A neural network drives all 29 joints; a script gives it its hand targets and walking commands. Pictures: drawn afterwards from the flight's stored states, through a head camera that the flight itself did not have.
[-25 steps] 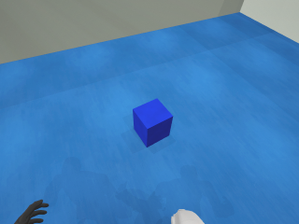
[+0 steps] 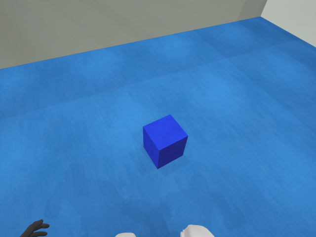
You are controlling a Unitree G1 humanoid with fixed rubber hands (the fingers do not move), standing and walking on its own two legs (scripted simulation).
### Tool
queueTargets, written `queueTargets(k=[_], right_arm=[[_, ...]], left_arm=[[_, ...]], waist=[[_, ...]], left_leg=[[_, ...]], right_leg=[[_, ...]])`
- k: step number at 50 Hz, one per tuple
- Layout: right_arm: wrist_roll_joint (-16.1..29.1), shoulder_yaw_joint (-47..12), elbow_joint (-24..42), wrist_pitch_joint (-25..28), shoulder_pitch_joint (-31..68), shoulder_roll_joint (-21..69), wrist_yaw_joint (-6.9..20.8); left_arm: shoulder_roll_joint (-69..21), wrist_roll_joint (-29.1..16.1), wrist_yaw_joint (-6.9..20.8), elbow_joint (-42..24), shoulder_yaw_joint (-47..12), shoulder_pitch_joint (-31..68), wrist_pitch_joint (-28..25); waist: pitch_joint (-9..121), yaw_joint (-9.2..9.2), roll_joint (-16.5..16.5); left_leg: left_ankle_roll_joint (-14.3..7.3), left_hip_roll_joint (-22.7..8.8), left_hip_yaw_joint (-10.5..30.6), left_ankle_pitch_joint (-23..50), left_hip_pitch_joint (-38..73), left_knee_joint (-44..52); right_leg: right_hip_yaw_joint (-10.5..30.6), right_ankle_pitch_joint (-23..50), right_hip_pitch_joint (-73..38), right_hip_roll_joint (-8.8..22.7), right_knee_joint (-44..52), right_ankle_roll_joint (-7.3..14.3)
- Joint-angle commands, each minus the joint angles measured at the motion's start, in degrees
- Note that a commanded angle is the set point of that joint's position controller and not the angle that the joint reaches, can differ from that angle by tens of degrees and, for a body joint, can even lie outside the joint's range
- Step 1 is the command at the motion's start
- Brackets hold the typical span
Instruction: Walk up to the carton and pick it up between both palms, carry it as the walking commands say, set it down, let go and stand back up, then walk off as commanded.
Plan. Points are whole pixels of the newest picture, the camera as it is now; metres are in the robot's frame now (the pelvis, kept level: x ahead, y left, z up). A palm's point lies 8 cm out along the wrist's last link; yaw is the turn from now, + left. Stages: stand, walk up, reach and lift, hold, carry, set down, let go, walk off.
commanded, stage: walk up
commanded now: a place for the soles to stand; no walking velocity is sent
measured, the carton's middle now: (163, 141) +0.76 -0.06 -0.63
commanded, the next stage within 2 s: none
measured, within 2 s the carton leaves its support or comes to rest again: neither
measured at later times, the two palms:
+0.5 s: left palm (40, 215) +0.18 +0.31 -0.07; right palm (305, 228) +0.15 -0.36 -0.07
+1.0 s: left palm (65, 179) +0.28 +0.28 -0.08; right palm (299, 201) +0.22 -0.39 -0.08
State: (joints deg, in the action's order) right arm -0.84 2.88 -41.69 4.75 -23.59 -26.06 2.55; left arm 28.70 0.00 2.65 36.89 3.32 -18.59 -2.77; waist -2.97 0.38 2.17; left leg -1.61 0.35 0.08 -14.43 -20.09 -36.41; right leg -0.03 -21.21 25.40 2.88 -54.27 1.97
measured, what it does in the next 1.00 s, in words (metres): walks ahead: right foot, then left foot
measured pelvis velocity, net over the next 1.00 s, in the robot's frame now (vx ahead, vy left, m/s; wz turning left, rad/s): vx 0.17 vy -0.05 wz -0.03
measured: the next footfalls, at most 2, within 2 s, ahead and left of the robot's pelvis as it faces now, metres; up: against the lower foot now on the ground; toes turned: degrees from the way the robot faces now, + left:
right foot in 0.22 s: +0.17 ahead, -0.16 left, +0.00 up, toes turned -2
left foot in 0.48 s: +0.21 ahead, +0.11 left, +0.00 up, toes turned -1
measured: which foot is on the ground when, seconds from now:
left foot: down 0.00-0.22, up 0.24-0.46, down 0.48-0.70, up 0.72-0.96, down 0.98-1.00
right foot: up 0.00-0.20, down 0.22-0.46, up 0.48-0.68, down 0.70-1.00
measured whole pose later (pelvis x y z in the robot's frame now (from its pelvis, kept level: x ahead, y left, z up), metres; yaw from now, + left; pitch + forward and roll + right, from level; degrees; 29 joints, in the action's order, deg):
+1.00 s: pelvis +0.17 -0.05 -0.01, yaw -2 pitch -1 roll +1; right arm -0.8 3.0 -41.7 4.4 -21.9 -26.6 0.3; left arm 27.7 0.0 1.4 36.9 3.3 -17.6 -1.5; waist -4.7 0.4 1.8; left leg -1.1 0.6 0.9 -14.2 -21.6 -38.3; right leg -0.1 -21.5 21.4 2.1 -43.6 1.4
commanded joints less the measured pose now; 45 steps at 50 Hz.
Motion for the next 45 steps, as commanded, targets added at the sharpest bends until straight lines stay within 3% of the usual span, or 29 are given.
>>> queueTargets(k=[1,2,3,4,6,9,10,11,12,14,16,19,21,22,23,24,26,27,30,33,34,35,36,37,38,40,41,43,45], right_arm=[[0.3,5.7,2.6,2.3,-5.1,-14.7,-1.2],[0.1,5.6,2.4,2.3,-6.7,-15.2,-1.1],[0.2,5.5,3.1,2.3,-6.0,-15.0,-1.1],[0.5,5.7,2.7,2.2,-6.8,-14.9,-1.1],[0.7,5.6,3.6,1.7,-4.8,-15.2,-1.1],[1.0,3.4,5.8,1.2,-0.4,-10.8,-1.0],[0.8,2.3,6.5,1.1,-1.7,-7.4,-1.1],[1.1,1.8,6.7,1.0,0.6,-7.1,-1.1],[0.3,2.9,6.1,0.4,2.9,-11.7,-1.3],[1.2,2.9,3.4,0.7,-0.7,-12.1,-0.7],[0.6,3.8,1.8,0.6,-3.4,-11.5,0.0],[0.1,4.1,0.9,0.8,-2.2,-9.9,0.7],[0.1,4.6,-0.1,1.6,-8.4,-10.0,-0.1],[-0.5,5.3,-1.1,2.5,-11.2,-12.2,-1.3],[-1.5,7.0,-1.6,2.6,-15.0,-17.9,-2.2],[-1.4,6.9,2.4,2.5,-8.7,-20.1,-2.5],[0.4,6.6,2.6,2.7,-4.3,-19.3,-3.0],[0.2,5.8,2.8,2.3,-1.5,-18.4,-3.1],[-0.3,5.4,3.3,1.7,-2.2,-16.0,-2.6],[0.2,3.4,4.4,0.1,-0.3,-12.2,-2.2],[0.3,2.5,4.0,-0.2,-2.1,-8.0,-2.4],[1.1,0.6,5.4,0.1,-2.4,-3.6,-3.0],[0.6,2.4,4.6,-0.7,1.0,-10.6,-3.6],[1.0,2.9,1.8,-0.9,-0.4,-13.0,-3.2],[0.5,3.2,1.1,-0.6,-3.4,-12.2,-2.8],[0.2,3.3,1.5,-0.2,-4.7,-10.6,-1.9],[0.2,2.9,1.0,-0.1,-3.1,-8.5,-1.6],[0.1,2.6,1.2,0.5,-2.4,-7.9,-1.9],[-0.4,2.8,-0.1,0.9,-4.9,-8.2,-2.4]], left_arm=[[7.8,1.3,0.3,0.4,3.3,-0.7,-0.8],[7.5,1.0,0.1,-1.3,3.1,-0.1,-1.0],[6.6,1.2,0.3,-1.2,3.0,2.3,-1.1],[6.7,1.6,0.2,-0.8,3.0,2.8,-1.1],[6.5,1.3,0.5,-0.2,3.0,1.5,-1.7],[6.7,1.6,-0.5,0.3,3.3,-5.7,-3.4],[11.0,2.5,-0.9,1.8,5.0,-9.3,-3.6],[16.3,1.8,-1.4,1.0,6.1,-9.0,-3.6],[17.3,1.2,-1.3,0.4,5.8,-6.4,-3.5],[14.8,0.8,-1.4,-0.3,5.5,-3.8,-3.2],[12.2,1.0,-1.0,-0.8,4.7,-2.5,-2.6],[13.1,1.4,0.1,-1.7,4.8,-0.1,-1.7],[10.6,1.3,0.5,-3.1,3.8,2.5,-0.9],[7.1,1.4,0.5,-3.3,2.6,-0.4,-0.4],[3.5,1.4,0.2,-4.6,1.3,1.7,-0.5],[6.1,1.4,-0.6,-5.8,1.6,3.6,-0.3],[10.3,1.6,0.1,-1.9,3.6,2.6,-0.3],[10.5,1.1,0.3,-0.7,3.6,-0.9,-0.4],[8.3,1.2,0.4,-0.4,4.4,-1.0,0.0],[8.3,1.1,-0.7,2.0,4.3,-6.5,-1.5],[9.8,2.0,-1.5,2.6,4.8,-10.3,-2.0],[14.7,2.1,-2.1,2.2,5.6,-7.5,-1.9],[17.3,1.5,-2.1,0.8,5.5,-3.7,-1.6],[15.1,0.8,-2.2,0.6,5.5,-0.2,-1.3],[14.1,1.0,-2.4,-0.4,4.3,0.5,-1.0],[11.7,1.2,-2.1,-0.6,4.1,1.0,-1.0],[11.3,1.5,-1.8,0.0,4.0,-2.0,-1.0],[11.0,0.8,-1.5,-0.7,3.7,-1.0,-0.8],[9.4,0.6,-1.5,-0.8,2.6,-0.2,0.0]], waist=[[0.5,-3.31,-7.0],[1.8,-3.22,-12.7],[1.1,-3.49,-11.3],[0.4,-3.47,-8.9],[2.3,-2.64,-9.6],[7.4,2.46,-7.3],[9.0,4.26,4.2],[6.3,4.56,11.5],[2.2,4.6,3.3],[-2.2,2.73,3.9],[-2.7,1.06,7.5],[-1.6,0.0,8.9],[2.6,-3.67,6.9],[5.1,-4.65,-0.8],[2.7,-6.61,-13.9],[-1.2,-4.26,-13.7],[-1.7,-1.91,-3.4],[-2.2,-0.1,-5.7],[-0.5,-1.04,-13.6],[4.3,3.17,-8.7],[7.8,4.63,0.6],[3.5,2.83,14.1],[0.4,3.5,6.5],[-2.6,2.02,1.1],[-3.4,0.96,5.8],[-1.6,0.86,9.0],[-0.6,1.99,8.9],[-0.4,0.67,7.1],[5.5,-0.73,4.9]], left_leg=[[-9.7,-13.2,22.2,-5.5,9.5,20.1],[-11.4,-12.7,20.1,0.0,13.7,17.8],[-12.8,-14.6,20.9,0.8,12.7,17.1],[-11.6,-14.2,19.4,3.1,12.3,17.2],[-12.4,-14.7,16.8,4.1,8.9,15.2],[-7.9,-8.5,7.8,8.8,-0.2,-0.7],[-4.8,-3.7,3.8,1.3,-10.4,-12.7],[-0.8,1.5,-2.2,-14.5,-24.0,-21.8],[-0.5,-1.3,3.6,-14.9,-25.4,-26.8],[-1.5,-3.6,3.8,-8.7,-21.6,-23.3],[0.5,-3.1,-0.2,-7.3,-13.4,-16.5],[0.7,-1.7,-3.8,-7.4,-1.8,-5.0],[-0.6,0.5,-4.3,0.2,9.3,6.1],[-0.6,-0.8,1.3,-3.4,17.6,10.9],[-5.4,-13.3,25.2,-18.4,21.7,18.0],[-11.6,-21.9,42.7,-31.6,17.0,24.6],[-13.7,-21.2,35.7,-23.6,11.0,21.2],[-13.0,-18.1,27.4,-15.0,6.7,18.5],[-11.3,-13.5,17.0,-0.8,-2.4,14.9],[-7.0,-6.4,7.1,3.6,-8.9,-0.4],[-4.9,-3.3,5.6,-2.0,-13.7,-13.6],[-0.3,3.1,1.8,-14.7,-21.6,-21.8],[0.0,0.0,4.5,-16.9,-21.8,-27.4],[-0.4,-0.7,6.1,-12.9,-20.3,-27.4],[0.0,-1.9,2.9,-11.7,-18.0,-25.7],[0.4,-2.5,-0.1,-9.7,-13.0,-15.4],[0.3,-1.5,-1.8,-11.4,-11.0,-11.5],[0.4,0.1,-3.4,-5.4,-4.9,-4.4],[-0.7,2.7,-4.7,0.1,4.6,5.8]], right_leg=[[1.2,-0.8,8.5,0.6,2.6,-0.7],[1.1,-0.3,11.4,1.6,5.1,-0.5],[1.1,-1.3,10.9,2.0,6.8,-0.3],[0.3,0.7,10.0,1.2,7.8,-0.1],[-0.8,1.5,3.7,0.6,12.3,0.0],[-1.4,7.0,-16.4,-2.5,28.0,2.2],[11.2,-2.0,-26.8,5.1,32.1,4.7],[32.6,-11.0,-30.0,19.3,37.5,11.9],[34.3,-18.1,-24.8,21.5,39.5,14.9],[24.4,-15.6,-17.1,16.7,39.2,12.9],[13.7,-7.5,-10.8,11.8,38.7,10.9],[10.3,-8.0,-3.3,11.5,36.2,12.3],[5.5,-7.0,-2.4,8.0,25.6,8.6],[2.5,-9.5,4.1,3.4,13.2,6.5],[-2.8,-9.8,17.8,-2.6,-3.9,2.0],[3.3,-7.5,26.3,-2.0,-9.2,1.8],[6.2,-2.4,17.3,3.3,-5.9,-0.1],[4.9,-3.3,13.2,2.9,-0.3,-0.5],[1.1,-5.0,-0.4,0.4,6.2,-0.1],[-2.4,1.1,-17.7,-3.9,23.2,0.7],[8.1,-3.7,-24.4,2.6,29.2,2.0],[30.7,-4.9,-21.6,18.3,37.5,6.6],[32.1,-11.0,-15.6,22.4,39.0,13.0],[27.5,-14.7,-11.3,18.0,38.8,11.1],[23.0,-8.9,-10.5,16.4,37.1,12.4],[12.2,4.2,-12.0,11.8,32.3,10.9],[11.7,9.0,-12.4,11.9,30.8,11.5],[7.0,24.7,-10.8,11.8,25.5,11.0],[3.8,21.5,-10.6,8.4,18.4,7.8]])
